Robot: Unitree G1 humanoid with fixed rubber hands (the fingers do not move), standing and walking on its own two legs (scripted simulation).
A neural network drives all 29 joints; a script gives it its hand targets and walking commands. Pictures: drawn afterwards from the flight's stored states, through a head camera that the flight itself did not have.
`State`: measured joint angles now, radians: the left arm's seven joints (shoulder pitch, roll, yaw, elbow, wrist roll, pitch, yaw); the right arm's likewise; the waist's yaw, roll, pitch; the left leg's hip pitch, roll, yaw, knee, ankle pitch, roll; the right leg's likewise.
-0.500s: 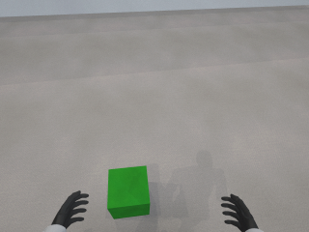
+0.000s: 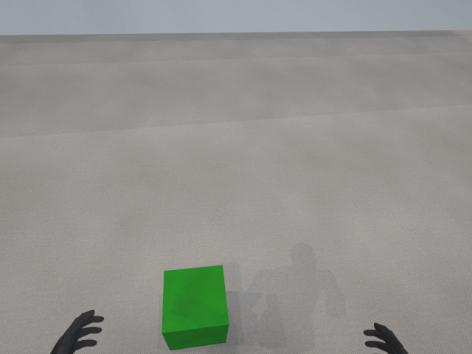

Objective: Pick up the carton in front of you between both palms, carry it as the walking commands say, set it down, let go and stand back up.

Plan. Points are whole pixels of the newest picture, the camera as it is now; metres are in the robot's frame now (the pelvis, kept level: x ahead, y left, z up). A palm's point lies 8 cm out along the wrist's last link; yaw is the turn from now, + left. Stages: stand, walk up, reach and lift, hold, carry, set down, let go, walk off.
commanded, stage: stand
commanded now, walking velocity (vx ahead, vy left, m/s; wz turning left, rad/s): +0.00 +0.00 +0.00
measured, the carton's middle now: (196, 308) +0.40 +0.11 -0.64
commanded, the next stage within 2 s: none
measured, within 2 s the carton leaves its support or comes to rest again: neither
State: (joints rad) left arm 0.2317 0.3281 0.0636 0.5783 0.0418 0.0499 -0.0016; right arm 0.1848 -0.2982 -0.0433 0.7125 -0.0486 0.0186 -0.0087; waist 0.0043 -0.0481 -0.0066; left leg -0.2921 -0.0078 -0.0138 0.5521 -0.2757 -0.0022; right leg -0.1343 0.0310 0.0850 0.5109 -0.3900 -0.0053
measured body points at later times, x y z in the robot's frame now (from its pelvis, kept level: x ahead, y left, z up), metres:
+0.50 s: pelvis +0.01 +0.02 +0.00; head +0.02 +0.03 +0.45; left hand +0.14 +0.31 -0.11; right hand +0.13 -0.28 -0.09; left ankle +0.01 +0.12 -0.73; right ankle -0.07 -0.12 -0.73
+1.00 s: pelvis -0.01 +0.02 +0.01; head -0.01 +0.03 +0.46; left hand +0.10 +0.32 -0.11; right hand +0.09 -0.30 -0.09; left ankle +0.01 +0.12 -0.73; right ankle -0.07 -0.12 -0.73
